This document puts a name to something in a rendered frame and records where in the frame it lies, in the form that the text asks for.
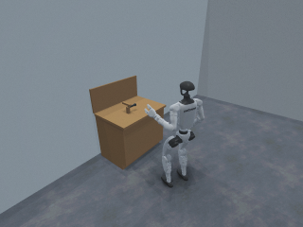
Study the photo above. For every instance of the robot left upper arm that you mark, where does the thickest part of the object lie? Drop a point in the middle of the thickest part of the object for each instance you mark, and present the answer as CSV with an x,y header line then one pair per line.
x,y
173,110

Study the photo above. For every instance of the robot right upper arm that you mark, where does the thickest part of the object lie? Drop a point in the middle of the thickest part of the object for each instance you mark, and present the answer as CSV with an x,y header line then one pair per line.
x,y
199,110

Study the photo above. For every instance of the left robot forearm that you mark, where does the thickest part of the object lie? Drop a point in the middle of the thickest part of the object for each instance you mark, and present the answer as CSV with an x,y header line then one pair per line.
x,y
166,125

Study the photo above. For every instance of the counter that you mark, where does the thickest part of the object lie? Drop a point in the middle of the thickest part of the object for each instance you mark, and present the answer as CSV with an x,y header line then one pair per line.
x,y
124,133

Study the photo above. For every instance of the left robot shin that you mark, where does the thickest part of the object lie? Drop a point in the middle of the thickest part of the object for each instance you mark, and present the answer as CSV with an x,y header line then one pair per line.
x,y
166,167

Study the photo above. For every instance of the robot left hand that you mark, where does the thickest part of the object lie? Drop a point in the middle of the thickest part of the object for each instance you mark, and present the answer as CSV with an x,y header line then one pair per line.
x,y
151,113

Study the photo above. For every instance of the right robot forearm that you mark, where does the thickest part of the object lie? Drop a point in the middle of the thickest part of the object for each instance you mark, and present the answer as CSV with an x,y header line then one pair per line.
x,y
196,122

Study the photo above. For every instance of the left robot foot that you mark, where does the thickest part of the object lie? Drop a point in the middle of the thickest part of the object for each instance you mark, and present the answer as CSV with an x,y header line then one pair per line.
x,y
164,179

